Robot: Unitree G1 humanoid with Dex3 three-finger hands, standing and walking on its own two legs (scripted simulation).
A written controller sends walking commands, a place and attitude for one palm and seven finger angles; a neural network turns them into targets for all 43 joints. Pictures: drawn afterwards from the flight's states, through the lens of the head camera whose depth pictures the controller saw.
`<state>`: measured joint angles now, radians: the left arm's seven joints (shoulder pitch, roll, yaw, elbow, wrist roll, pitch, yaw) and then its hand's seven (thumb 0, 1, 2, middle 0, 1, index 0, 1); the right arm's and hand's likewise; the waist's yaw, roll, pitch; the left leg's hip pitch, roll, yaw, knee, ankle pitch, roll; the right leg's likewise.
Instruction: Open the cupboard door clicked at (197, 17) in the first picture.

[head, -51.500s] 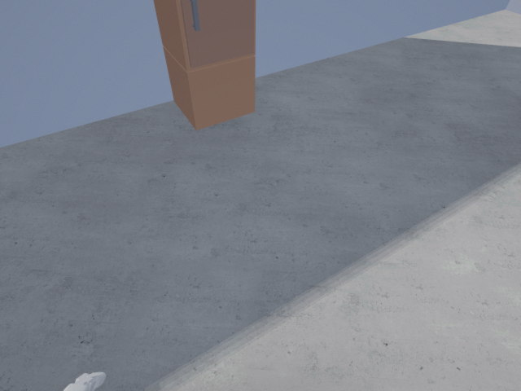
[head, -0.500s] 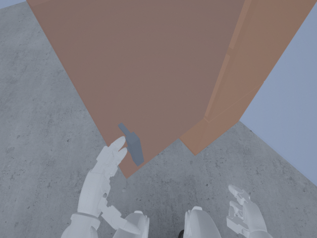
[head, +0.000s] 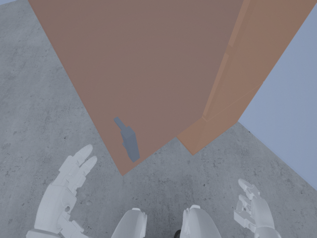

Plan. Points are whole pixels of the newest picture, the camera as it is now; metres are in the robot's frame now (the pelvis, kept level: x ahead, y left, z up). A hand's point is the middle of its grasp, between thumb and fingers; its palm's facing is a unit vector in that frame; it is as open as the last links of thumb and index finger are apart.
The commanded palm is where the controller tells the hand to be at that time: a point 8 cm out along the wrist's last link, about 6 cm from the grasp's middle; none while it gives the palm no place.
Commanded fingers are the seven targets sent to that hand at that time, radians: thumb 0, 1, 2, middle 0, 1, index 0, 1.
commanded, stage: draw the hand back to the body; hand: left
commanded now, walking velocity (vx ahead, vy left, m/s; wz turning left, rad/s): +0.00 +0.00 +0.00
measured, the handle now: (126, 140) +0.33 +0.11 +0.06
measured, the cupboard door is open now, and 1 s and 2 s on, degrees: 92 92 92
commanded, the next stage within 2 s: step back with the hand held close in 1.64 s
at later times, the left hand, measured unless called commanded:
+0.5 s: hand (55, 190) +0.20 +0.19 +0.13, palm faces -0.09 -0.99 -0.07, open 16.3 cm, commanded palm +0.17 +0.26 +0.15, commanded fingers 0.00 -0.40 0.34 -0.15 -0.30 -0.15 -0.30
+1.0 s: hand out of the picture +0.23 +0.27 +0.23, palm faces +0.35 -0.84 -0.41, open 12.2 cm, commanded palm +0.18 +0.31 +0.26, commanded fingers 0.00 0.48 0.72 -0.19 -0.30 -0.19 -0.30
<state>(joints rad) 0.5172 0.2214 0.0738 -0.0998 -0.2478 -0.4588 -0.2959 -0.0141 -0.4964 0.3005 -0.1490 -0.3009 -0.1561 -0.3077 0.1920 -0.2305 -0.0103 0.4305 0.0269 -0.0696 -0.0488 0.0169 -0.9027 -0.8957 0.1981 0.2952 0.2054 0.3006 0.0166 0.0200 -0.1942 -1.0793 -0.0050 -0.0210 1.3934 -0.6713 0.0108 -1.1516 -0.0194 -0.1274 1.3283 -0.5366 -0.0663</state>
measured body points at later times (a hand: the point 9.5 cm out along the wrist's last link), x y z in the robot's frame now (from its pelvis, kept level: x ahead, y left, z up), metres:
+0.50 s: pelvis +0.01 +0.02 +0.06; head +0.05 +0.02 +0.50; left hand +0.20 +0.25 +0.13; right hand +0.19 -0.21 -0.01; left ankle +0.00 +0.11 -0.60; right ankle +0.05 -0.09 -0.60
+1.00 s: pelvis +0.05 +0.03 +0.12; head +0.03 +0.02 +0.57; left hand +0.20 +0.31 +0.25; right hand +0.22 -0.18 +0.04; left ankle +0.00 +0.11 -0.60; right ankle +0.05 -0.09 -0.60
